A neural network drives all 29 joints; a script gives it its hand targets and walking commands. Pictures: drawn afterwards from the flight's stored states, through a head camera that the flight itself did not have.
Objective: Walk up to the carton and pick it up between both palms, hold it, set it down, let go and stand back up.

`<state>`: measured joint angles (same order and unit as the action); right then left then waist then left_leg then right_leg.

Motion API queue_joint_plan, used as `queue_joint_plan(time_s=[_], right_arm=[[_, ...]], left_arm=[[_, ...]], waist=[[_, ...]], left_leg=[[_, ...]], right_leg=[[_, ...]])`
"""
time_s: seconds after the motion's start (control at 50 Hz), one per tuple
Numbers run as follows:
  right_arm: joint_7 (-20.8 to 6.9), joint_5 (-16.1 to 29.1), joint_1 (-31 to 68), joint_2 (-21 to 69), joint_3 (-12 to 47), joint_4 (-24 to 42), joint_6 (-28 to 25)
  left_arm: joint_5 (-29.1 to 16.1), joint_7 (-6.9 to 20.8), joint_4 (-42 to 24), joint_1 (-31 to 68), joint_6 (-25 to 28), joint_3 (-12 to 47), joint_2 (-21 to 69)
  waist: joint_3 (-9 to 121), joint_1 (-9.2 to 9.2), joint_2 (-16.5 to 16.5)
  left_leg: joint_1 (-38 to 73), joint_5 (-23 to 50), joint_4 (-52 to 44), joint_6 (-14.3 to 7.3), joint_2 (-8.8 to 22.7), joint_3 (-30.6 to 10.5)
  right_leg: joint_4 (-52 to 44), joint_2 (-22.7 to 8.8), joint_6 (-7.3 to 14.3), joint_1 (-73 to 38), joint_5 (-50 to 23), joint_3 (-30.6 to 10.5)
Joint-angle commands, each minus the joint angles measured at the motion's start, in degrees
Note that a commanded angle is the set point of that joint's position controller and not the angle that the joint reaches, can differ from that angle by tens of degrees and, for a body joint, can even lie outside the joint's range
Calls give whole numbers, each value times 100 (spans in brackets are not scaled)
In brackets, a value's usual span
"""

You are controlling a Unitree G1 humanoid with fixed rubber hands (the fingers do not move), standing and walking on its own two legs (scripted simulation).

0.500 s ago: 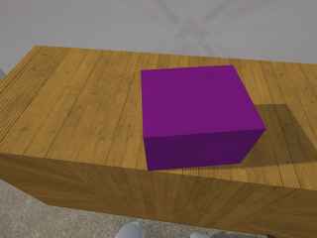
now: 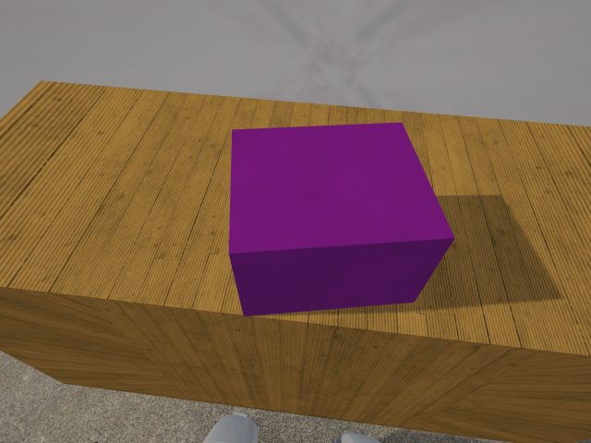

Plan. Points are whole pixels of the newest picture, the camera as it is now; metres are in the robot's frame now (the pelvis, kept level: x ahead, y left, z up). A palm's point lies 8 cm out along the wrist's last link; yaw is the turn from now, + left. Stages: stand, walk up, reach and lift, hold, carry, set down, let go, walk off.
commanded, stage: walk up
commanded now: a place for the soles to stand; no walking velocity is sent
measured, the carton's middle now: (324, 217) +0.43 -0.02 +0.05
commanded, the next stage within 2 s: reach and lift in 1.62 s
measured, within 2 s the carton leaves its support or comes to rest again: neither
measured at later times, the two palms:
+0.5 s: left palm out of the picture +0.09 +0.28 -0.12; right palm out of the picture +0.07 -0.33 -0.09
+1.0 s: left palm out of the picture +0.10 +0.29 -0.09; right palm out of the picture +0.10 -0.32 -0.10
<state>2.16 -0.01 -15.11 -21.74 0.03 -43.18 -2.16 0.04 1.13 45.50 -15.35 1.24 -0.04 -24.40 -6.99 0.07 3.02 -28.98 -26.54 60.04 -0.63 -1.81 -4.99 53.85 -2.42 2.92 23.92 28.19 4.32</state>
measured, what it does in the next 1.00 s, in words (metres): steps on the spot: left foot, then right foot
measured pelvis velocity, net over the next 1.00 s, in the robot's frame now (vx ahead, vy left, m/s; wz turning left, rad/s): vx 0.02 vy -0.02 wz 0.01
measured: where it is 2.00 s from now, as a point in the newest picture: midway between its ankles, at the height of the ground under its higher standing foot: outside the picture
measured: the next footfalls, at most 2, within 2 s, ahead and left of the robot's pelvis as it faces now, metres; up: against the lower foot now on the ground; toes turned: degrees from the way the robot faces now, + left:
left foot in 0.22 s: +0.08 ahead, +0.16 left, +0.00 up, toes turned -4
right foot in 0.48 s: +0.08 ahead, -0.13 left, +0.00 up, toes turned -3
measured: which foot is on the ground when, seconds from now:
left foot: up 0.00-0.20, down 0.22-0.48, up 0.50-0.78, down 0.80-1.00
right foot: down 0.00-0.24, up 0.26-0.46, down 0.48-1.00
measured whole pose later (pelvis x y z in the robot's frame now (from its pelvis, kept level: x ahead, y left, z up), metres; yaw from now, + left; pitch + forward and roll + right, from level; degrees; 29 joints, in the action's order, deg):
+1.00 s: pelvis +0.02 -0.02 +0.00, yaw +0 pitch -1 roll +0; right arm 2.2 0.0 -15.5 -21.8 0.0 -43.3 -3.0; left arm 0.0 0.4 45.5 -13.9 3.0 0.0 -24.2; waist -7.6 0.1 0.1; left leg -25.3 -24.4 51.6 0.7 -0.9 -4.7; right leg 51.8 -2.0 2.0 24.2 25.1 3.9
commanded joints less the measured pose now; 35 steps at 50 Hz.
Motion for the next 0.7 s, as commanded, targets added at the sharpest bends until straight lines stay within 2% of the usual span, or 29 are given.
queue_joint_plan(time_s=[0.0, 0.06, 0.1, 0.12, 0.14, 0.16, 0.18, 0.2, 0.22, 0.24, 0.26, 0.3, 0.32, 0.36, 0.38, 0.4, 0.42, 0.44, 0.46, 0.48, 0.5, 0.52, 0.54, 0.58, 0.62, 0.66, 0.68], right_arm=[[149, -35, -114, -1473, -570, -58, -220], [159, -40, 52, -1492, -571, 1, -265], [158, -51, 55, -1500, -579, -12, -321], [157, -52, -43, -1471, -573, -35, -359], [156, -64, -310, -1424, -570, -129, -412], [161, -81, -792, -1391, -596, -293, -461], [213, -151, -1418, -1569, -701, -477, -514], [263, -252, -1819, -2170, -864, -458, -540], [261, -247, -1524, -2459, -906, -236, -475], [272, -159, -1357, -2552, -940, -214, -418], [283, -169, -974, -2494, -920, -173, -379], [267, -181, -515, -2251, -829, -48, -349], [239, -201, -373, -2188, -789, 13, -339], [186, -270, -271, -2229, -780, 42, -307], [158, -269, -114, -2182, -762, 61, -285], [121, -265, 106, -2141, -753, 131, -245], [85, -234, 396, -1993, -692, 178, -192], [76, -205, 495, -1633, -578, 199, -149], [86, -123, 432, -1071, -427, 240, -149], [133, -101, 226, -1008, -383, 281, -144], [160, -94, 143, -1539, -550, 143, -93], [127, -54, 143, -1699, -615, 79, -106], [84, -30, 129, -1683, -633, 50, -133], [29, -39, -124, -1445, -572, -3, -151], [20, -53, -117, -1421, -565, 11, -151], [18, -67, 5, -1420, -555, 59, -169], [25, -75, 60, -1397, -550, 98, -199]], left_arm=[[203, -158, -317, -444, 138, -855, -1608], [214, -123, -370, -555, 86, -842, -1612], [207, -91, -419, -489, 59, -835, -1655], [185, -75, -446, -355, 43, -811, -1626], [145, -45, -509, -107, 20, -781, -1585], [91, -16, -610, 265, -18, -710, -1473], [41, 8, -747, 535, -33, -614, -1204], [25, 5, -913, 560, -16, -512, -895], [82, -36, -948, 508, -54, -523, -957], [157, -62, -850, 635, -131, -655, -1402], [177, -66, -729, 612, -125, -662, -1470], [175, -10, -529, 408, -95, -701, -1438], [162, 29, -481, 317, -91, -737, -1403], [144, 64, -439, 160, -77, -808, -1372], [118, 52, -375, 68, -52, -801, -1323], [108, 42, -268, -131, -8, -820, -1299], [93, 17, -71, -477, 59, -814, -1231], [99, -37, 147, -985, 123, -855, -1267], [188, -132, 205, -1372, 210, -914, -1640], [148, -153, 35, -928, 226, -882, -1895], [130, -164, -90, -640, 200, -944, -2071], [163, -166, -114, -531, 211, -952, -2150], [169, -184, -110, -453, 238, -892, -1933], [155, -219, -174, -309, 276, -793, -1595], [126, -227, -194, -399, 306, -759, -1570], [125, -224, -213, -488, 302, -765, -1620], [120, -214, -215, -472, 292, -762, -1634]], waist=[[643, 351, 419], [591, 436, 606], [577, 412, 780], [618, 325, 786], [692, 130, 701], [828, -191, 530], [1080, -536, 73], [1240, -684, -1265], [991, -477, -1374], [879, -461, -784], [447, -339, -825], [6, -93, -899], [-49, -31, -942], [-14, 21, -1328], [-17, 84, -1493], [105, 200, -1531], [289, 450, -1446], [495, 756, -724], [603, 922, 751], [385, 590, 634], [647, 504, -201], [511, 437, -224], [395, 355, -279], [553, 205, 18], [724, 208, 8], [854, 255, 248], [827, 258, 467]], left_leg=[[-1411, -392, 389, -158, 188, 480], [-1215, -724, -237, -142, 197, 790], [-904, -688, -628, -159, 187, 847], [-557, -517, -995, -184, 178, 864], [139, -1, -1501, -236, 114, 962], [1222, 633, -2152, -309, -5, 1002], [2350, 804, -2524, -497, 148, 290], [2893, 806, -3203, -921, 1284, -2106], [2781, 731, -3717, -1533, 2190, -4205], [2493, -44, -3758, -1858, 2423, -4490], [1995, -150, -3759, -1886, 2344, -4312], [982, -70, -3573, -1598, 1908, -3401], [519, -222, -3527, -1487, 1727, -3077], [163, -760, -3460, -1394, 1517, -2696], [43, -825, -3405, -1360, 1450, -2529], [-125, -854, -3180, -1284, 1284, -2152], [-471, -565, -2698, -1072, 1081, -1579], [-878, -32, -1503, -712, 733, -846], [-1485, 147, 529, -245, -35, -20], [-1888, -575, 885, -11, -349, 244], [-1587, -608, 831, -71, -135, -48], [-1471, -573, 812, -132, -14, 15], [-1405, -278, 736, -163, 73, 21], [-1144, -171, 254, -99, 226, 100], [-957, -431, -192, -107, 269, 168], [-787, -630, -540, -143, 272, 285], [-676, -665, -787, -164, 302, 409]], right_leg=[[-2672, -1465, 504, -2049, -2766, -2348], [-2522, -1559, 833, -1834, -2684, -2303], [-2470, -1633, 1020, -1583, -2579, -2318], [-2312, -1560, 1055, -1369, -2633, -2156], [-2043, -1406, 1039, -909, -2619, -1795], [-1462, -1117, 892, -240, -2574, -1277], [-292, -757, 565, 645, -2676, -884], [1286, -142, 108, 1637, -1730, -379], [1475, 285, -91, 2506, 722, -431], [1606, 61, -104, 2442, 1156, -893], [1640, -44, -127, 2384, 980, -965], [1265, -146, -87, 1674, 712, -844], [1056, -160, -85, 1219, 650, -806], [587, -103, -113, 720, 679, -637], [226, -65, -120, 487, 563, -529], [-433, -1, -116, -38, 226, -392], [-1277, 81, -75, -891, -233, -281], [-2247, 26, -104, -1835, -103, -609], [-3248, -919, -95, -2180, 300, -2431], [-3601, -1691, 53, -1748, -639, -3780], [-3813, -1944, 282, -1579, 202, -4123], [-3751, -2030, 434, -1365, 278, -4147], [-3558, -1821, 365, -1390, -241, -3755], [-3148, -1573, 322, -1569, -1192, -2939], [-2775, -1636, 479, -1687, -1998, -2727], [-2536, -1719, 662, -1760, -2389, -2675], [-2436, -1731, 781, -1666, -2555, -2559]])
